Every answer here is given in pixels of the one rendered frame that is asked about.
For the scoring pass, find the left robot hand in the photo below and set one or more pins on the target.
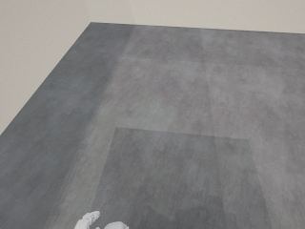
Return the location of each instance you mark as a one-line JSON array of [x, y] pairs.
[[87, 220]]

